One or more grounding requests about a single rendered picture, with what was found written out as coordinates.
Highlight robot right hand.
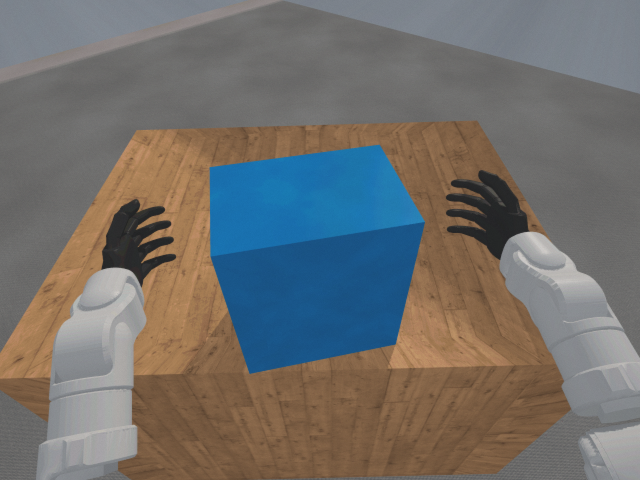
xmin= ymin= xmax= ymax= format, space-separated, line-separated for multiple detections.
xmin=446 ymin=170 xmax=530 ymax=260

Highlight robot right upper arm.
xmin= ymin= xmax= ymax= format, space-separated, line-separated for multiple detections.
xmin=578 ymin=421 xmax=640 ymax=480

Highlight pedestal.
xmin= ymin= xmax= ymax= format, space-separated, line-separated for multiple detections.
xmin=0 ymin=121 xmax=571 ymax=480

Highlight left robot forearm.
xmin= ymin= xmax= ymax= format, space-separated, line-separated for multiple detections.
xmin=36 ymin=268 xmax=146 ymax=480

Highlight carton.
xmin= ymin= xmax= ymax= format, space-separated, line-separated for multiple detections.
xmin=210 ymin=145 xmax=425 ymax=374

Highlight right robot forearm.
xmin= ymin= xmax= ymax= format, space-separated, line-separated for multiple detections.
xmin=499 ymin=232 xmax=640 ymax=423

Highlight robot left hand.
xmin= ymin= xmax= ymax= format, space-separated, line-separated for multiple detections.
xmin=101 ymin=199 xmax=176 ymax=288

